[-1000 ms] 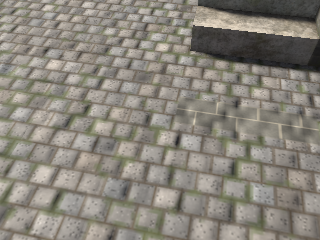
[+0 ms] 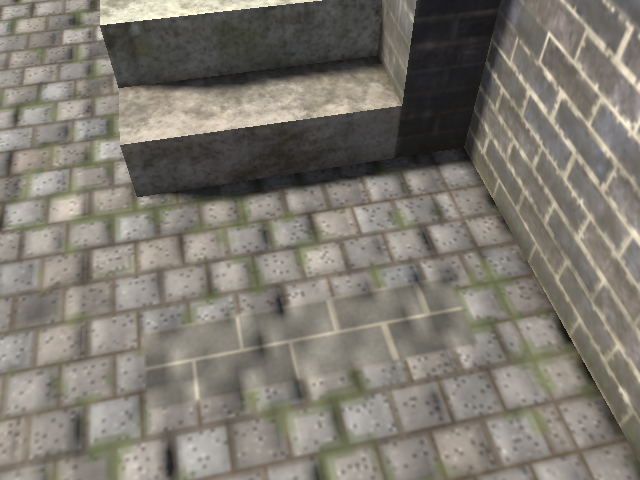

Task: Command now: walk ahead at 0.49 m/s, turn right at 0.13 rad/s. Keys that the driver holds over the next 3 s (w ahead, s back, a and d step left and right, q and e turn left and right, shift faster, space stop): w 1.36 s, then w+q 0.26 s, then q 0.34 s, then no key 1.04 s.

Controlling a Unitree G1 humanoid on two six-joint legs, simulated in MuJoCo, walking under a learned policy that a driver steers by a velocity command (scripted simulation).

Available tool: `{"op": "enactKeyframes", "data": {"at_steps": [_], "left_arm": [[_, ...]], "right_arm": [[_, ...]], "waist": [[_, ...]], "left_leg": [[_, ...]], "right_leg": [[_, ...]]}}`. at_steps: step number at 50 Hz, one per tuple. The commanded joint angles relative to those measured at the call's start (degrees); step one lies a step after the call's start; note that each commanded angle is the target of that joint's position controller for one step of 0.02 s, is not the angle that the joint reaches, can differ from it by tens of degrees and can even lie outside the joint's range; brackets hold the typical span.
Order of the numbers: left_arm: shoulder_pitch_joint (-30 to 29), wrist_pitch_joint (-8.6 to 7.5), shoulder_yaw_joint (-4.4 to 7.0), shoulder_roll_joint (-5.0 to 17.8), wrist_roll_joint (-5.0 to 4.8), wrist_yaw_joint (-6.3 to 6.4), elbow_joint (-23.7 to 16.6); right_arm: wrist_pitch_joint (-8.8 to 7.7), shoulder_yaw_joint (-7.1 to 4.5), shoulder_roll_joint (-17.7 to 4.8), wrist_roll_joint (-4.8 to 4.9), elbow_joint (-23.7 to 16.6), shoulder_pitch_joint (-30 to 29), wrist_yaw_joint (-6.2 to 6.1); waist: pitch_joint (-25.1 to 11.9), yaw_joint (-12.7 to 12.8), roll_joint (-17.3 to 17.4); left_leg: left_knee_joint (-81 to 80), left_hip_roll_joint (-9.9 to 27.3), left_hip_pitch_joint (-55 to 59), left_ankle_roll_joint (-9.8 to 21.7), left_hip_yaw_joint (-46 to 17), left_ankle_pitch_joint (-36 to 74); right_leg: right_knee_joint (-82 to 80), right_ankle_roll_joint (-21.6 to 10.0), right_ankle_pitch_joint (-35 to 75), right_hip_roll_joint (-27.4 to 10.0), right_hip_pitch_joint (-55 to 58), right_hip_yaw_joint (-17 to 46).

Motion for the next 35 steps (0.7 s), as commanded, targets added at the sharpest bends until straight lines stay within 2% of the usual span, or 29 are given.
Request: {"op": "enactKeyframes", "data": {"at_steps": [1,4,6,9,11,13,15,16,17,18,19,20,21,22,23,24,25,27,29,32,35], "left_arm": [[2.0,-0.36,1.03,3.2,0.38,0.28,-3.6],[-2.8,-0.13,0.67,2.8,1.11,0.6,-6.0],[-7.6,-0.39,0.37,2.5,1.29,0.46,-7.5],[-14.2,-0.84,-0.13,1.8,0.83,-0.12,-9.2],[-17.8,-0.94,-0.25,2.1,0.29,-0.66,-10.4],[-20.6,-1.12,-0.17,2.8,-0.02,-1.3,-11.9],[-21.1,-1.52,0.14,4.0,-0.03,-1.95,-12.9],[-19.6,-1.78,0.55,5.6,-0.17,-1.98,-12.9],[-15.4,-1.96,1.3,6.9,-0.04,-1.88,-11.9],[-6.1,-2.02,2.71,9.6,-0.06,-1.43,-9.1],[6.0,-1.61,4.04,14.7,1.27,-0.96,-7.1],[8.4,-0.9,4.89,18.7,1.85,-1.35,-5.8],[8.1,-0.72,3.38,12.6,1.48,-1.35,-6.3],[4.5,-0.94,2.36,9.4,1.02,-1.41,-6.8],[-0.1,-0.97,1.84,8.4,0.92,-1.55,-7.9],[-3.1,-1.01,1.61,7.6,1.03,-1.82,-8.3],[-4.8,-1.2,1.18,6.5,1.3,-1.98,-8.3],[-4.1,-1.75,1.21,6.8,1.5,-2.01,-7.2],[-2.4,-2.0,1.51,7.8,1.36,-1.64,-5.8],[0.8,-1.51,1.71,8.6,1.11,-0.83,-4.1],[3.5,-0.99,1.72,9.3,0.92,-0.14,-2.7]], "right_arm": [[-0.63,-0.33,-3.8,-0.29,-1.9,0.6,0.33],[-0.58,-0.96,-6.8,0.08,-0.3,3.7,-0.16],[-0.06,-1.05,-7.5,0.45,0.3,5.6,-0.65],[0.56,-0.96,-8.4,1.1,1.4,8.7,-1.02],[0.95,-0.96,-8.9,1.38,2.5,11.4,-1.03],[1.55,-0.9,-8.9,1.49,3.3,12.9,-1.08],[2.28,-1.13,-9.5,1.43,3.6,13.0,-1.28],[2.65,-1.3,-10.1,1.42,3.6,12.0,-1.54],[2.97,-1.27,-10.3,1.3,3.4,10.9,-1.67],[3.21,-0.73,-9.1,0.75,3.0,10.6,-1.72],[2.9,0.14,-7.6,-0.98,0.9,10.3,-1.78],[1.39,2.22,0.1,-0.25,0.4,17.2,-1.24],[0.11,0.89,-6.3,1.36,1.5,15.3,-0.85],[-0.37,0.17,-8.9,2.35,0.2,11.4,-0.55],[-0.26,0.2,-8.7,1.78,-0.5,8.1,-0.8],[0.14,-0.02,-8.1,0.77,-1.0,6.2,-1.01],[0.93,-0.09,-7.1,0.42,-1.1,7.0,-1.06],[2.18,0.37,-4.4,0.49,-0.8,8.3,-1.21],[2.79,0.29,-4.3,0.14,-2.0,6.2,-1.51],[2.64,0.1,-4.4,-0.17,-4.3,0.2,-1.44],[1.89,0.31,-3.6,-0.02,-6.3,-6.0,-0.7]], "waist": [[-2.2,1.5,5.0],[-0.1,0.8,4.4],[0.2,-0.6,4.0],[0.9,-2.9,4.5],[1.5,-4.3,5.0],[2.3,-4.8,5.3],[2.2,-3.8,5.8],[1.5,-2.4,6.9],[-1.1,0.4,7.2],[-6.8,4.3,6.2],[-16.3,8.5,-0.1],[-21.6,4.6,-16.8],[-20.1,6.2,-11.8],[-13.1,5.2,-8.0],[-9.1,3.6,-2.3],[-6.1,2.0,-0.3],[-5.3,0.0,-1.0],[-4.1,-1.0,-1.9],[-2.0,-1.2,-1.7],[0.1,0.3,-1.0],[1.0,2.3,-1.0]], "left_leg": [[-15.7,15.9,6.8,10.7,-18.3,0.9],[-17.6,15.7,5.8,11.6,-13.6,7.0],[-17.7,14.7,6.9,10.5,-10.9,9.2],[-16.8,12.8,7.4,8.3,-7.2,9.5],[-15.9,14.1,9.7,8.1,-7.6,7.8],[-14.1,16.1,14.3,7.7,-8.8,7.4],[-11.5,18.1,18.3,6.8,-9.8,9.8],[-9.3,18.2,19.2,5.9,-9.6,12.7],[-4.1,17.0,19.0,4.9,-8.3,21.3],[6.3,13.9,16.0,3.3,-5.9,26.9],[24.9,9.8,3.9,1.0,-2.7,14.4],[43.3,0.3,-19.1,-2.1,-2.1,-20.7],[50.7,3.3,-25.2,-1.5,-8.8,-25.2],[52.1,6.2,-27.4,-0.8,-7.9,-20.9],[49.9,9.0,-24.9,-1.2,-6.7,-15.6],[46.7,10.6,-22.7,-1.6,-6.3,-12.4],[44.6,12.0,-19.5,-1.9,-6.7,-10.3],[42.0,12.5,-17.6,-2.7,-6.0,-8.6],[38.5,12.9,-20.6,-3.5,-5.8,-4.8],[29.4,12.9,-25.0,-4.2,-5.7,4.1],[19.1,11.3,-24.0,-4.1,-4.3,12.2]], "right_leg": [[-2.1,0.3,3.9,-7.0,-9.7,1.0],[-10.5,2.2,9.6,-8.3,-13.5,-0.8],[-18.8,2.7,16.3,-8.1,-14.3,-1.7],[-30.6,3.0,24.2,-5.7,-10.3,-4.0],[-34.1,3.1,24.9,-4.7,-9.4,-4.5],[-37.0,2.2,22.5,-4.3,-10.7,-4.1],[-39.4,0.7,18.0,-3.7,-10.0,-4.1],[-40.7,-0.1,15.0,-3.1,-7.0,-4.5],[-42.1,-1.1,14.1,-1.5,-0.2,-6.1],[-42.6,-2.9,14.2,-0.9,12.4,-6.4],[-40.7,-6.8,16.7,-11.5,31.0,5.8],[-48.0,-15.1,6.2,-22.6,47.5,31.6],[-51.9,-14.2,1.5,-22.1,46.1,35.9],[-52.1,-11.9,6.1,-21.0,39.2,27.4],[-53.1,-10.7,13.0,-18.6,30.9,20.4],[-55.0,-10.2,17.0,-16.3,24.1,15.9],[-56.8,-9.7,19.0,-14.5,20.0,12.6],[-59.7,-10.6,20.8,-13.1,16.2,8.7],[-61.7,-11.0,20.9,-12.7,15.1,6.1],[-63.1,-10.2,19.9,-12.2,16.9,3.8],[-63.0,-8.3,20.2,-11.0,18.6,0.8]]}}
